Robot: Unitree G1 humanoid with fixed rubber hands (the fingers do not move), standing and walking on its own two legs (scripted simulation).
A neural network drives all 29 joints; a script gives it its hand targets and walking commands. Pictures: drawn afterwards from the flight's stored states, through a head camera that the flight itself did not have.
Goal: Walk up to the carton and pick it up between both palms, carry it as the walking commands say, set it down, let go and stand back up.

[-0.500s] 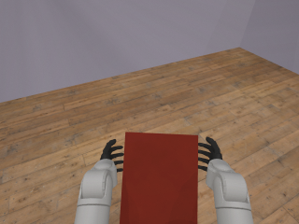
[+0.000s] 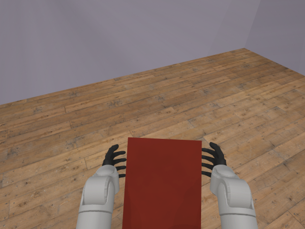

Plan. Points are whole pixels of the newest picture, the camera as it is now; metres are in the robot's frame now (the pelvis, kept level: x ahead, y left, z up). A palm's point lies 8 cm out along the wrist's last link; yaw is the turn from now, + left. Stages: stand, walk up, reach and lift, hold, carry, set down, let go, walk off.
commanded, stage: carry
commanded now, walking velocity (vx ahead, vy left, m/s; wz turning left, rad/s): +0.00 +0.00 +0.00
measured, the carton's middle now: (161, 177) +0.32 -0.01 -0.05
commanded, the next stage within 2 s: hold in 0.06 s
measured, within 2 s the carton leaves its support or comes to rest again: neither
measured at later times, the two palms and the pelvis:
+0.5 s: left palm (107, 172) +0.29 +0.14 +0.03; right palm (213, 170) +0.29 -0.14 +0.05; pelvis -0.01 +0.00 +0.00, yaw +0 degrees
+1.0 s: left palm (112, 175) +0.29 +0.13 +0.01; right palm (213, 172) +0.30 -0.15 +0.02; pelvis -0.01 +0.00 -0.01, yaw +1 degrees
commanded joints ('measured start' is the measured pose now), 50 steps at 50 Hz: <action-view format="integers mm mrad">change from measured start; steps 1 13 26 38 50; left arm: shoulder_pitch -525 -799 -927 -992 -1041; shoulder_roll -765 -806 -942 -1105 -1027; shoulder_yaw -437 -544 -403 -289 -174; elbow -226 -149 202 422 502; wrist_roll -216 -194 -136 -92 0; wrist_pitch -95 -282 -307 -348 -457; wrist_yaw -205 -320 -418 -442 -439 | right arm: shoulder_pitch -401 -657 -776 -819 -847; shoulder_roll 796 982 1105 1111 1065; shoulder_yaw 438 571 437 294 147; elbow -69 20 338 546 689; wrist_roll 160 174 107 24 -52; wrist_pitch -45 -186 -215 -263 -379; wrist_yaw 230 295 371 445 427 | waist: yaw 16 44 38 -33 -17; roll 20 -11 0 57 52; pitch -305 -389 -312 -254 -164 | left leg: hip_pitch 64 186 231 31 16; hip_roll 121 -63 -65 14 -7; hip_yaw -108 -164 -178 -227 -189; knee -126 -67 -72 -171 -77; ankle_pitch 17 153 39 -189 -138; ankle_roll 33 7 0 45 45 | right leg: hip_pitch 167 377 238 370 214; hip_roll -154 15 -23 11 -25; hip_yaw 214 295 311 272 317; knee -118 -57 -104 -28 -29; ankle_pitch -48 51 -177 -149 -206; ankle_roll -3 55 33 31 21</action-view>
